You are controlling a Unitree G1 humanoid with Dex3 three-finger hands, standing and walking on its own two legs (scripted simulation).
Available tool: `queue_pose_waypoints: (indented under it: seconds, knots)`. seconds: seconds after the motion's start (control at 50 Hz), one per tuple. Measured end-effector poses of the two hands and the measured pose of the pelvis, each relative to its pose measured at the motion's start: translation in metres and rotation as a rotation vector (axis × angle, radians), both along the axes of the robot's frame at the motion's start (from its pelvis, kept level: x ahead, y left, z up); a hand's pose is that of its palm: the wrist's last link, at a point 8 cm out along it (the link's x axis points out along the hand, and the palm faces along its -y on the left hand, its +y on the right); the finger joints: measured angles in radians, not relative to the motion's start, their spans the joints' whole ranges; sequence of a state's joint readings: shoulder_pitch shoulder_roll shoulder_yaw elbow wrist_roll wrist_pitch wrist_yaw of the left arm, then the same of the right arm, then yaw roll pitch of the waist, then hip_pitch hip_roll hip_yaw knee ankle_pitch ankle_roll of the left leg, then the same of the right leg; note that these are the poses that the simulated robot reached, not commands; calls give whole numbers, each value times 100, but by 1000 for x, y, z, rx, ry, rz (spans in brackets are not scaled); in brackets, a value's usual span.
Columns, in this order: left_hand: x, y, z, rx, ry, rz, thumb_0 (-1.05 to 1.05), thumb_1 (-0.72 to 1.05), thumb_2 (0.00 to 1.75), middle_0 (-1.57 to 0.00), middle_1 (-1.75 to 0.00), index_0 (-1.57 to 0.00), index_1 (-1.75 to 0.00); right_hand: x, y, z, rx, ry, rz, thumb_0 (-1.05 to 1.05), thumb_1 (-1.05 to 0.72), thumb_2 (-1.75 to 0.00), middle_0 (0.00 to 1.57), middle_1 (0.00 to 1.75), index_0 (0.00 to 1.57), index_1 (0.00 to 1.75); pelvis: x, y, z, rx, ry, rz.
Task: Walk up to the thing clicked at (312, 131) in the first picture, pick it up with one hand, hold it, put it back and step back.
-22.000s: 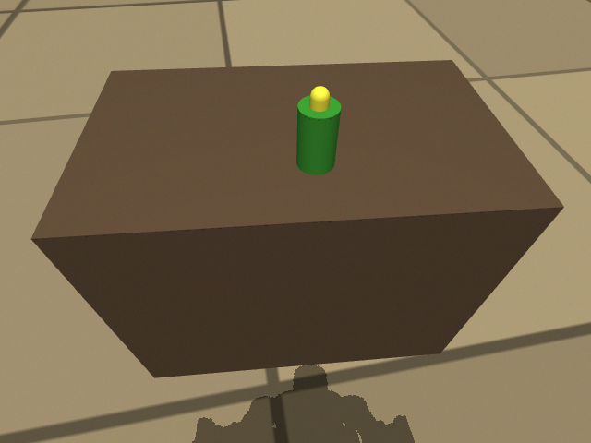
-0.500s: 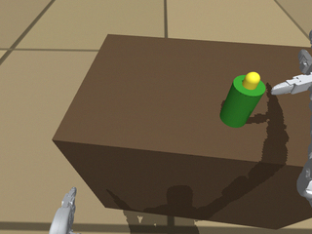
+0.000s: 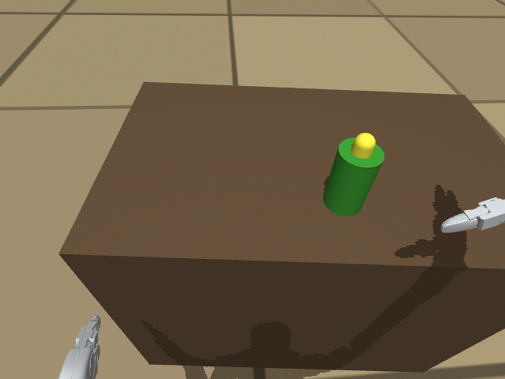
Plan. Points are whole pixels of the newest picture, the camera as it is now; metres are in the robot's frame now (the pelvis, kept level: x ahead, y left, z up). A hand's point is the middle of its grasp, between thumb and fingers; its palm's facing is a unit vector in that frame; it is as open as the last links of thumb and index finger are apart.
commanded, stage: sink last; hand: right
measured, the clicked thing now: (353, 171) +0.46 -0.19 +0.07
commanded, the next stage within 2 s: home in 0.70 s
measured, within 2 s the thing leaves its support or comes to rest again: neither
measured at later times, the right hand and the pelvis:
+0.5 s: hand out of the picture +0.14 -0.24 +0.17, palm faces +0.44 +0.79 -0.42, open 17.6 cm; pelvis -0.03 +0.02 +0.00, yaw -3 degrees
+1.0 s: hand (488, 330) +0.16 -0.24 +0.14, palm faces +0.38 +0.84 -0.39, open 17.6 cm; pelvis -0.03 +0.02 +0.01, yaw -2 degrees
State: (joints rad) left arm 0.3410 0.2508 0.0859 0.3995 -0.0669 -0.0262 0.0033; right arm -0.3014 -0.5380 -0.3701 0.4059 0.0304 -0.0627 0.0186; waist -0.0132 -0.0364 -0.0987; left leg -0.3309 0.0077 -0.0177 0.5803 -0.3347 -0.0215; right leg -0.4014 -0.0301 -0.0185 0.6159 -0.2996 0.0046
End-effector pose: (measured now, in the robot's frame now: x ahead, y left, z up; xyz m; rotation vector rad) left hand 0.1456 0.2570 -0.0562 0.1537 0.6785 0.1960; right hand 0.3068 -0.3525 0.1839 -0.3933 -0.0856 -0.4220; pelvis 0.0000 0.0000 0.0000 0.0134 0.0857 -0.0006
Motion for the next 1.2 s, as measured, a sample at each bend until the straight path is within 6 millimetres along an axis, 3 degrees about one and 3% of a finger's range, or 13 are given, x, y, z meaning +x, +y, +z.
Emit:
queue_pose_waypoints:
  seconds: [0.12,0.26,0.4,0.48,0.58,0.74,0.9,0.98,1.08,1.2]
  knots:
    - [-5,3,-5,-10,30,33,-1,-54,7,-5,-5,-5,-5,-64,34,-10,-25,-39,65,-2,55,-5,7,5,6,6,-4,0,2,-4,-50,-8]
    - [-10,15,-6,28,38,51,-1,-54,7,-5,-5,-5,-5,-131,55,-3,-70,-91,54,-2,58,-5,7,5,6,6,-12,6,4,-10,-93,-21]
    - [-7,10,-4,4,-12,19,-1,-54,6,-5,-5,-5,-5,-186,72,2,-107,-95,41,-2,59,-4,6,5,6,6,-19,13,4,-17,-123,-34]
    - [-8,10,-7,-5,-28,9,-1,-54,5,-5,-5,-5,-5,-206,74,3,-124,-92,15,-2,59,-3,6,5,6,6,-25,17,5,-22,-140,-45]
    - [-13,17,-8,7,-33,6,-1,-53,5,-5,-5,-5,-5,-212,72,1,-133,-89,-11,-1,59,-3,6,5,6,6,-31,21,5,-26,-151,-49]
    - [-25,27,-9,35,-5,17,-1,-53,6,-5,-5,-5,-5,-205,71,0,-155,-107,17,-2,57,-4,6,5,6,6,-33,24,7,-27,-157,-41]
    - [-18,23,-5,32,-20,20,-1,-50,12,-7,-8,-7,-8,-196,67,2,-160,-133,29,-1,55,-5,6,5,6,6,-29,21,10,-24,-164,-33]
    - [-11,4,-5,-2,-23,-23,-1,-35,26,-9,-13,-9,-12,-191,74,-20,-91,-74,57,-1,57,-4,6,5,6,5,-27,20,11,-24,-163,-30]
    - [-3,-26,-12,-63,5,-78,-1,-5,45,-12,-17,-12,-17,-189,89,-70,43,90,81,-1,58,-4,5,5,5,5,-24,18,12,-23,-153,-29]
    - [0,-28,-16,-52,36,-70,0,33,63,-15,-22,-16,-22,-195,104,-130,177,322,81,-2,58,-4,6,5,6,5,-21,16,12,-24,-140,-35]
